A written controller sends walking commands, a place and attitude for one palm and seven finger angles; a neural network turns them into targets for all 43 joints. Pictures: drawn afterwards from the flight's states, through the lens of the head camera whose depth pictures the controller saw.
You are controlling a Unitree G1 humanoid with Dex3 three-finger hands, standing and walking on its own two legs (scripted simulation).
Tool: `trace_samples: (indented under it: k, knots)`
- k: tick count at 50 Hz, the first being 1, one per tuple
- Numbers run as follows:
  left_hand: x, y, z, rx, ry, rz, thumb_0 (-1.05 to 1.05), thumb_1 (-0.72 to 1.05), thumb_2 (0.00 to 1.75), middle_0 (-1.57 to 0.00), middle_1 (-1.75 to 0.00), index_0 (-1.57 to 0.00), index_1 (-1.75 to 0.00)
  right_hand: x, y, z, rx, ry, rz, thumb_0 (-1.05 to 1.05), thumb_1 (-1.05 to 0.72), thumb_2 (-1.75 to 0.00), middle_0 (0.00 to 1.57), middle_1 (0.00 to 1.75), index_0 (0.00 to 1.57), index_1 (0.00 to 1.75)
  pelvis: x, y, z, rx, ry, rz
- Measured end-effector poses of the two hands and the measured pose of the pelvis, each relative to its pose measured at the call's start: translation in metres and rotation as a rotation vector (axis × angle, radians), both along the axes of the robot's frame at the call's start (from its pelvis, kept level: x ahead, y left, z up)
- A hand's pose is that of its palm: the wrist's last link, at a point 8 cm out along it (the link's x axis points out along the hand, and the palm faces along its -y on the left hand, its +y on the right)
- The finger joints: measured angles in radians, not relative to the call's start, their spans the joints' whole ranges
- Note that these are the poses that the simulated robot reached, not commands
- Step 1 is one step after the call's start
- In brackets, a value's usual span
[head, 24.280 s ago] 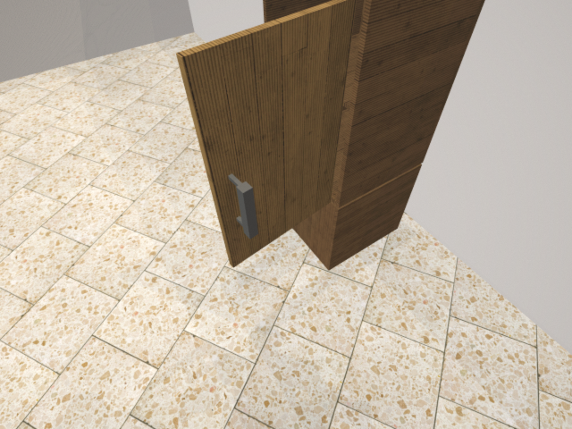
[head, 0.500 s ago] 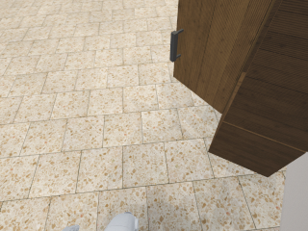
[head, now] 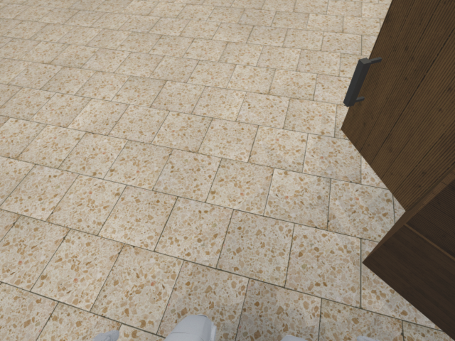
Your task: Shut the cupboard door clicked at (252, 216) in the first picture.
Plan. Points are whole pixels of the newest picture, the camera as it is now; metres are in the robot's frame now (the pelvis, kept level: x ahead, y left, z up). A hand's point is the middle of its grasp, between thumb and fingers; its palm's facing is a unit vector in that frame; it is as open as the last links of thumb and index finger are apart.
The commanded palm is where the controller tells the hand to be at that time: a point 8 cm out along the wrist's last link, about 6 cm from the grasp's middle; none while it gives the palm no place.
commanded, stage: walk to a spot facing it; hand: left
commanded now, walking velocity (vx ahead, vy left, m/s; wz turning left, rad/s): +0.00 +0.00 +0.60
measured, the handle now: (362, 82) +0.83 -0.36 -0.08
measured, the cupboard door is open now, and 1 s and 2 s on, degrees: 66 66 66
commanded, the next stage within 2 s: turn to face it in 1.62 s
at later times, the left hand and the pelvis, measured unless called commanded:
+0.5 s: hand out of the picture +0.10 +0.22 -0.14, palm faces +0.28 -0.93 -0.25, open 7.4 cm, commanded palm none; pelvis +0.06 -0.01 +0.01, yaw +17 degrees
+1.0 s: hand out of the picture +0.03 +0.17 -0.17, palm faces +0.66 -0.73 -0.18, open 7.4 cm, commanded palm none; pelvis +0.20 +0.08 -0.01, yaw +37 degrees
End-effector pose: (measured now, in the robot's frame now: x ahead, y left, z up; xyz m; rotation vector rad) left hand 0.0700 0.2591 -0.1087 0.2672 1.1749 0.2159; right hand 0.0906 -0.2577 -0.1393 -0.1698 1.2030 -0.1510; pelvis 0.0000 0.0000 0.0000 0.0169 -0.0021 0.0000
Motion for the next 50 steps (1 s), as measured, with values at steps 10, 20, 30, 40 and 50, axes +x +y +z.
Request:
trace_samples:
  k: [10,20,30,40,50]
  knots:
    - [-0.036,-0.005,-0.015,-0.086,0.035,0.155,0.00,0.90,0.90,-0.20,-0.30,-0.20,-0.30,0.043,0.022,0.022,-0.021,-0.002,0.155,0.01,-0.91,-0.90,0.20,0.30,0.20,0.30,0.010,0.004,0.007,0.009,0.010,0.154]
    - [-0.028,0.012,-0.011,-0.099,0.027,0.244,0.01,0.91,0.90,-0.20,-0.30,-0.20,-0.30,0.053,0.035,0.027,-0.042,0.012,0.246,0.01,-0.91,-0.90,0.20,0.30,0.20,0.30,0.033,0.006,0.013,-0.007,0.018,0.239]
    - [0.019,-0.002,0.009,-0.016,-0.119,0.325,0.00,0.90,0.90,-0.20,-0.30,-0.20,-0.30,0.095,0.009,-0.002,-0.017,0.164,0.326,0.01,-0.91,-0.90,0.20,0.30,0.20,0.30,0.089,-0.016,0.005,-0.002,0.003,0.385]
    - [-0.028,-0.049,0.002,-0.133,0.085,0.565,0.00,0.90,0.90,-0.20,-0.30,-0.20,-0.30,0.244,0.074,0.028,0.003,0.039,0.520,0.01,-0.91,-0.90,0.20,0.29,0.20,0.30,0.149,0.004,0.024,-0.005,0.020,0.540]
    - [-0.072,-0.054,-0.032,-0.284,0.314,0.789,0.00,0.90,0.90,-0.20,-0.30,-0.20,-0.30,0.389,0.236,0.028,0.025,-0.198,0.792,0.01,-0.91,-0.90,0.20,0.29,0.20,0.30,0.203,0.079,-0.007,-0.032,0.005,0.648]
